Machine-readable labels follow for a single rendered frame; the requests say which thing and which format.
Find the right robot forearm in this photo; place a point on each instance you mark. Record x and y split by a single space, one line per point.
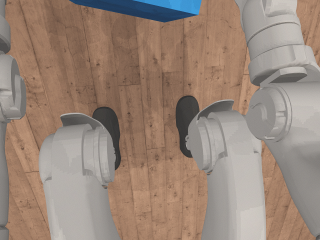
275 43

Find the robot right shin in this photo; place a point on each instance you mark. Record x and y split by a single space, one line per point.
217 106

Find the left robot thigh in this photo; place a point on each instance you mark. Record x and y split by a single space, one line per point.
76 194

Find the robot right upper arm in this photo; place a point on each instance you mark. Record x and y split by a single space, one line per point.
286 116

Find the robot left upper arm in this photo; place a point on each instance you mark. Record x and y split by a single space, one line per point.
13 102

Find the carton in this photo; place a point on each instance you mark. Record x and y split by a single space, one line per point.
157 10

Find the left robot forearm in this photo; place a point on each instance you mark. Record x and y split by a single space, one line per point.
5 30

